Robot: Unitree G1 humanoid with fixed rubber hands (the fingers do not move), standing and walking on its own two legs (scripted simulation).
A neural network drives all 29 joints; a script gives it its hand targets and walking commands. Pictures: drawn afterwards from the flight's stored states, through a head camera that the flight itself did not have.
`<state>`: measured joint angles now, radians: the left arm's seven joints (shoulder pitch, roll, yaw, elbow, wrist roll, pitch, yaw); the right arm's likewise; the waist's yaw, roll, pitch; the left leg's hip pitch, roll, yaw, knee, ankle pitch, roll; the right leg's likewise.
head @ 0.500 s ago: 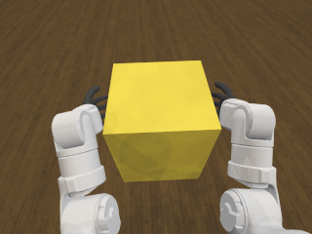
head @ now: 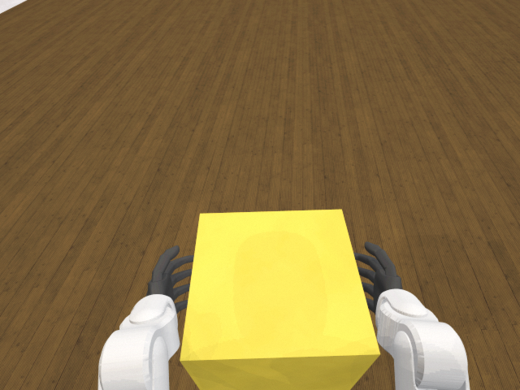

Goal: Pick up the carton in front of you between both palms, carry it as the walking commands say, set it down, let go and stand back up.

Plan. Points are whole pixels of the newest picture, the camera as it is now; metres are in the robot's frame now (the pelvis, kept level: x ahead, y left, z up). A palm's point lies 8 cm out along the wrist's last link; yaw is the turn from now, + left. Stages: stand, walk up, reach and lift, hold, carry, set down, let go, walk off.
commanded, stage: carry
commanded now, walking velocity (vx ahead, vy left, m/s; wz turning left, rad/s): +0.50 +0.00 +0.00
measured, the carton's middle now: (273, 312) +0.27 +0.00 +0.00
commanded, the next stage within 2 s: none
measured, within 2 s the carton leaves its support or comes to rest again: neither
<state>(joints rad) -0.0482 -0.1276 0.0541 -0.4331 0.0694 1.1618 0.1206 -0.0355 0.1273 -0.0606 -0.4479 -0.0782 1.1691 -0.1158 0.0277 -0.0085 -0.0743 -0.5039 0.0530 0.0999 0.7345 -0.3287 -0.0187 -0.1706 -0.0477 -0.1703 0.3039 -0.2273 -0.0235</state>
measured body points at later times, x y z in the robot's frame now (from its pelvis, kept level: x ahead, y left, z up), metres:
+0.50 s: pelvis +0.27 +0.01 -0.01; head +0.24 +0.02 +0.44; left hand +0.53 +0.15 +0.09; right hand +0.51 -0.15 +0.08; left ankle +0.22 +0.12 -0.75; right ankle +0.34 -0.09 -0.75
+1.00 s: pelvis +0.33 +0.00 -0.02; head +0.31 +0.00 +0.43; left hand +0.59 +0.16 +0.07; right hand +0.59 -0.15 +0.07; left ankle +0.22 +0.12 -0.75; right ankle +0.34 -0.09 -0.75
